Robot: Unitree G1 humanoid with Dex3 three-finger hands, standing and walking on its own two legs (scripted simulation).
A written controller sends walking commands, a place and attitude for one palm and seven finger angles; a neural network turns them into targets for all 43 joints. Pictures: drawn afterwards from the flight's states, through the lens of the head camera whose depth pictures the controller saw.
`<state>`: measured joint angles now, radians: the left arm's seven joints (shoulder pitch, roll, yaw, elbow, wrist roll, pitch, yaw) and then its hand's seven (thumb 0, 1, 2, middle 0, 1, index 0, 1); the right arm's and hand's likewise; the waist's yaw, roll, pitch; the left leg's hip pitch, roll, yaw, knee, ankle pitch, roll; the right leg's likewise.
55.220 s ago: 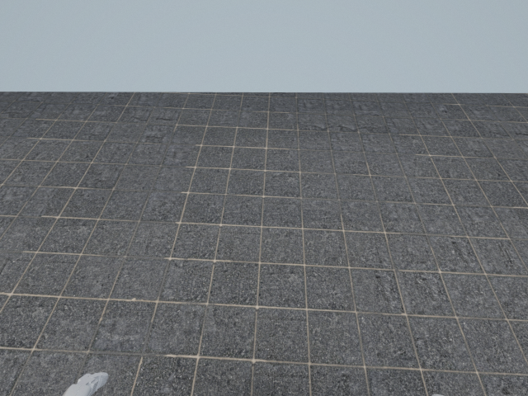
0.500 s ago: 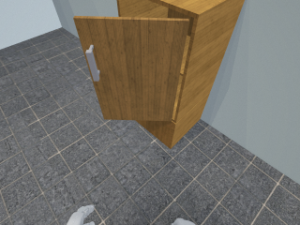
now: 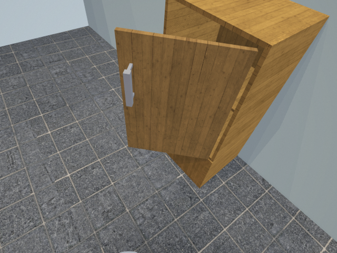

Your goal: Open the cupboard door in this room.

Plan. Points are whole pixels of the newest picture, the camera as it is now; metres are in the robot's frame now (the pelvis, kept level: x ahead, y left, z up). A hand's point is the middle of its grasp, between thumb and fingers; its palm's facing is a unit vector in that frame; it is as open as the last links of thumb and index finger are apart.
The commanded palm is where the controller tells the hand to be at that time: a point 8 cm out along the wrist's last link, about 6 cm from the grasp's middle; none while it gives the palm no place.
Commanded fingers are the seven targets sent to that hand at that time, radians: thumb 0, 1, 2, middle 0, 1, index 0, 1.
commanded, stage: come to a stop and stand still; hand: left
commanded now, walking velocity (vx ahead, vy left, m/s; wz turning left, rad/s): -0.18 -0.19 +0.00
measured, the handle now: (130, 85) +0.60 +0.19 +0.02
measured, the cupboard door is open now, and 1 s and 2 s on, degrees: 43 43 43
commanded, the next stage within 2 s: look again from close up in 0.60 s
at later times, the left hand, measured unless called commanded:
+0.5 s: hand out of the picture +0.01 +0.14 -0.17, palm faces +0.01 -0.98 -0.19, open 7.4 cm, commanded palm none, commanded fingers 0.00 0.90 0.90 -0.20 -0.30 -0.20 -0.30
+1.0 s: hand out of the picture -0.06 +0.15 -0.16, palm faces +0.02 -0.97 -0.23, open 7.4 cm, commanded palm none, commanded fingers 0.00 0.90 0.90 -0.20 -0.30 -0.20 -0.30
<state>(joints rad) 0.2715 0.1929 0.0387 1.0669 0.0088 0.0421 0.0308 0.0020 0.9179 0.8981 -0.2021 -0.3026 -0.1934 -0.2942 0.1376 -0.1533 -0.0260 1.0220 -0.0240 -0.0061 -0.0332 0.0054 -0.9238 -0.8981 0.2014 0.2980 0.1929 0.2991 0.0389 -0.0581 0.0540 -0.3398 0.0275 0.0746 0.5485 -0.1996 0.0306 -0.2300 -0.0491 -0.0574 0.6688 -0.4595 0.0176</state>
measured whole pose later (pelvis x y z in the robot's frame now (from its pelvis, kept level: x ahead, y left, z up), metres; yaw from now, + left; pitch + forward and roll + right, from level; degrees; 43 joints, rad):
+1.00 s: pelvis -0.07 -0.03 +0.00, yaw -1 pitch -3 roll +0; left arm 0.30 0.17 0.00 1.05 0.02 0.00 0.03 0.01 0.91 0.90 -0.20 -0.30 -0.20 -0.29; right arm 0.27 -0.18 -0.01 1.02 -0.02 -0.01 -0.02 0.01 -0.93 -0.90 0.20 0.30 0.20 0.30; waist 0.00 0.02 0.00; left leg -0.22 -0.02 0.05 0.50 -0.24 0.03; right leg -0.21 -0.05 -0.05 0.52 -0.26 0.02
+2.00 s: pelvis +0.01 -0.01 +0.01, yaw +2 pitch -1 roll +1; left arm 0.40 0.11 0.04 1.06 0.03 -0.06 0.02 0.00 0.91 0.90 -0.20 -0.30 -0.20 -0.29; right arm 0.31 -0.15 -0.04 1.06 -0.03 -0.01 0.01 0.02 -0.93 -0.90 0.20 0.30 0.20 0.30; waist 0.02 -0.02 0.00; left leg -0.45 0.03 0.09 0.83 -0.34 0.02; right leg -0.11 -0.07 -0.12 0.44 -0.31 0.01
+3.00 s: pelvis +0.04 +0.03 +0.01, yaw -2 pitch -2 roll +1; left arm 0.30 0.15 0.02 1.09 0.01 0.01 0.03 0.00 0.93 0.90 -0.20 -0.30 -0.19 -0.29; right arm 0.32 -0.11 -0.01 1.11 -0.02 0.00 -0.03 0.01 -0.93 -0.90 0.20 0.30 0.19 0.30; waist 0.02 -0.01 0.01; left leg -0.14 -0.02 0.07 0.41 -0.24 0.03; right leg -0.25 -0.02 -0.08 0.42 -0.15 -0.03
